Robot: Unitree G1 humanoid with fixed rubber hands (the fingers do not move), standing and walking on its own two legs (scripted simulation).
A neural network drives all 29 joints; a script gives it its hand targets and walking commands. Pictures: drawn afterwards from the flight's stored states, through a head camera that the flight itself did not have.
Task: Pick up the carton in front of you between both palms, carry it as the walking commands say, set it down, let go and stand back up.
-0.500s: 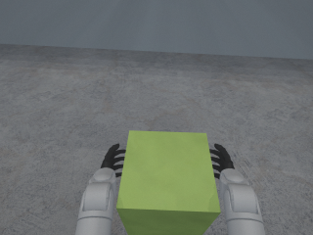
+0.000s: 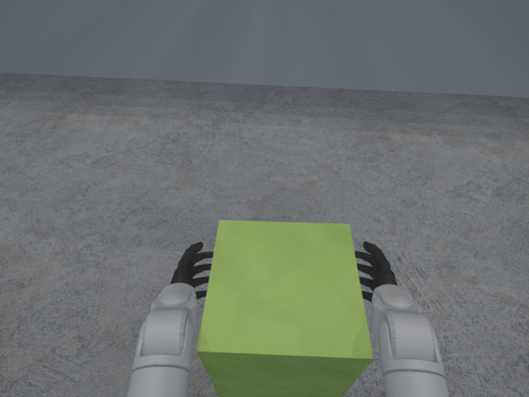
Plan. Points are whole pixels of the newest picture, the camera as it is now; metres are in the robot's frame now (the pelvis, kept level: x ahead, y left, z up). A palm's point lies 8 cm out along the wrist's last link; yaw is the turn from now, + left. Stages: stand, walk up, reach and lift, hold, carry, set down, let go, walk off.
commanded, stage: hold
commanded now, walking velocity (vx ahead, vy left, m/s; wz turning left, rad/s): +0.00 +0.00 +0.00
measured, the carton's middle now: (280, 314) +0.28 +0.00 -0.04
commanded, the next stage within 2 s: set down in 0.50 s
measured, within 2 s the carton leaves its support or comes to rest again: neither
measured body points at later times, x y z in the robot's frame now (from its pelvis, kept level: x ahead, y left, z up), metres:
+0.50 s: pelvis -0.03 -0.03 +0.01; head -0.06 -0.05 +0.45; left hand +0.26 +0.15 +0.04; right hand +0.28 -0.15 +0.04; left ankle -0.05 +0.10 -0.74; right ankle +0.06 -0.13 -0.74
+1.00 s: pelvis -0.04 -0.04 -0.03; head +0.07 -0.04 +0.41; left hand +0.30 +0.17 -0.07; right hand +0.34 -0.13 -0.07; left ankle -0.04 +0.10 -0.74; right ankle +0.05 -0.13 -0.74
